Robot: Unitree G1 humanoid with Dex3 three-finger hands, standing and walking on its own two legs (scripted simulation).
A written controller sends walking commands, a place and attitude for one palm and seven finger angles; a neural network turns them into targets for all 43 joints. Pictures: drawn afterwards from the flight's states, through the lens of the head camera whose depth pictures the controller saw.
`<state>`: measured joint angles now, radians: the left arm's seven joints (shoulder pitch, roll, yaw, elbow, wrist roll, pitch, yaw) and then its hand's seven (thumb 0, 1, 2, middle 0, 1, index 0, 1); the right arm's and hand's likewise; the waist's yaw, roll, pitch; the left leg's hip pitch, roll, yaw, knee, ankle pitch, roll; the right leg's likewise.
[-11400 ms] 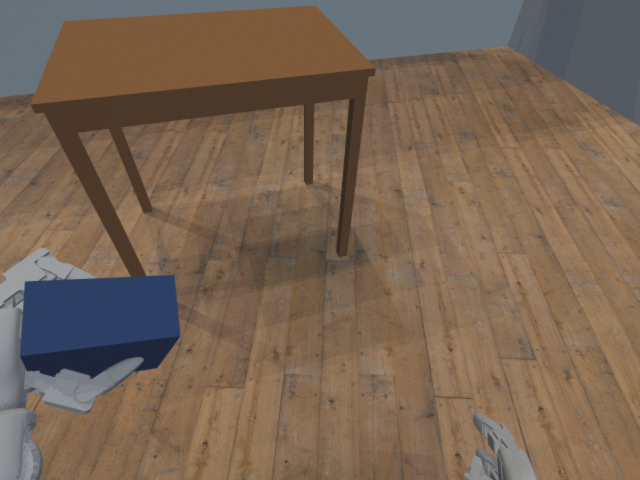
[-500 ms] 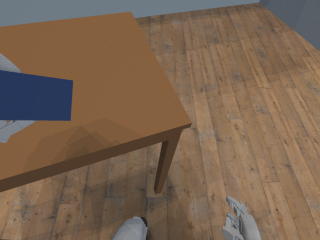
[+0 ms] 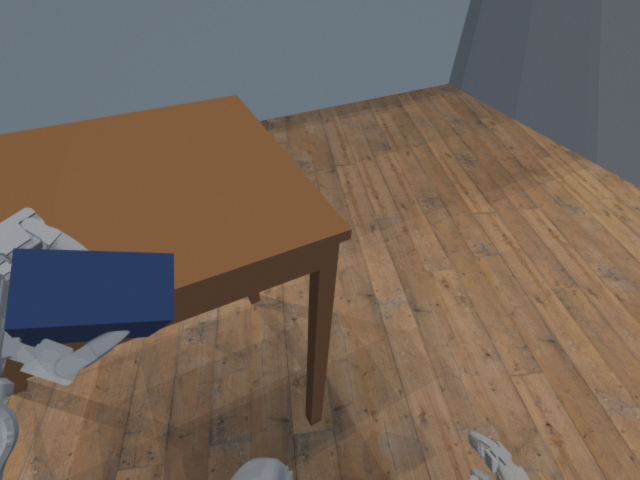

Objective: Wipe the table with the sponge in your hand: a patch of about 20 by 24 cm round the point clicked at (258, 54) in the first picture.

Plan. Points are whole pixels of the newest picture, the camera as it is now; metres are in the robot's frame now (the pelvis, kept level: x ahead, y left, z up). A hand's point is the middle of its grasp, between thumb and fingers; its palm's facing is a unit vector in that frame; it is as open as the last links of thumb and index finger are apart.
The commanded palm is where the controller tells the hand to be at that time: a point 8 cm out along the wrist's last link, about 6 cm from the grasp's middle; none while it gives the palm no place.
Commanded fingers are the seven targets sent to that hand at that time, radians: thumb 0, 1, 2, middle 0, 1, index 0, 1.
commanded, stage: come to a stop and stand still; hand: left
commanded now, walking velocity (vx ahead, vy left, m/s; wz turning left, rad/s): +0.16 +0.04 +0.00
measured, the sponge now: (116, 301) +0.23 +0.21 +0.19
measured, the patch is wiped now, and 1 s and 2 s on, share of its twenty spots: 0.00 0.00 0.00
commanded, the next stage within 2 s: look again from close up in 1.72 s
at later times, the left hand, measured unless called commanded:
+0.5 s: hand (30, 318) +0.20 +0.27 +0.20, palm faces +0.47 -0.79 -0.39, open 9.7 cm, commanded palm +0.14 +0.29 +0.20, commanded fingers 0.00 0.10 1.30 -1.20 -1.60 -1.20 -1.60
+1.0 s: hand (74, 278) +0.25 +0.26 +0.19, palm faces +0.42 -0.82 -0.39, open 9.7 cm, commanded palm +0.19 +0.30 +0.20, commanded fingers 0.00 0.10 1.30 -1.20 -1.60 -1.20 -1.60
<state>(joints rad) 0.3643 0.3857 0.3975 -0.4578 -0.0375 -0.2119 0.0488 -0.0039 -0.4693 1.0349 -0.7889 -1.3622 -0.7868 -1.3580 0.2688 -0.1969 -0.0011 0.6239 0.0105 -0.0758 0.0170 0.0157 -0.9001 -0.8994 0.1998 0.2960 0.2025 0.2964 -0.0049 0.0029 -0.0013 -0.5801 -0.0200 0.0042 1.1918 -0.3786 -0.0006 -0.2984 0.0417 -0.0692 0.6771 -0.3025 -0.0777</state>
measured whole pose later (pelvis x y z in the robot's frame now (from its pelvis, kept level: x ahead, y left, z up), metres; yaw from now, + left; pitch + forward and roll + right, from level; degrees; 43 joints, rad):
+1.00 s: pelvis +0.04 +0.02 +0.02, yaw +1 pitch -1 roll +0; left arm 0.43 0.34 0.32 -0.43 -0.04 -0.14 0.13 0.00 -0.47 1.04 -0.79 -1.36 -0.79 -1.36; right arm 0.18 -0.22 0.00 0.59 0.01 -0.08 -0.04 0.02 -0.90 -0.90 0.20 0.30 0.20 0.30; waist 0.02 0.03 0.03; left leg -0.18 0.03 0.06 0.47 -0.27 -0.01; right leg -0.21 0.03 -0.09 0.47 -0.24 -0.06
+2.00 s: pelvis +0.03 +0.05 +0.03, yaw +1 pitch -1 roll -1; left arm 0.44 0.34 0.32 -0.45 -0.04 -0.14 0.14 0.00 -0.47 1.04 -0.79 -1.36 -0.78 -1.36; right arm 0.21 -0.20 0.02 0.59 0.00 -0.07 -0.05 0.01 -0.90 -0.90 0.20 0.30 0.20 0.30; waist 0.02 0.00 0.02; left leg -0.18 -0.01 0.07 0.44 -0.25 0.04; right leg -0.20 0.00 -0.08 0.40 -0.19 -0.01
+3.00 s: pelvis +0.15 -0.02 +0.00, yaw +5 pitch -2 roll -1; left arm 0.45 0.38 0.38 -0.53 -0.05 -0.17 0.13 0.00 -0.47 1.04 -0.79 -1.36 -0.78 -1.36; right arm 0.18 -0.20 0.01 0.64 0.02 -0.04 -0.01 0.01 -0.90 -0.90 0.20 0.30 0.20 0.30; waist 0.01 0.03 0.12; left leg -0.40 0.05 0.01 1.18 -0.50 0.00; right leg -0.37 0.01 -0.14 0.65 -0.26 -0.08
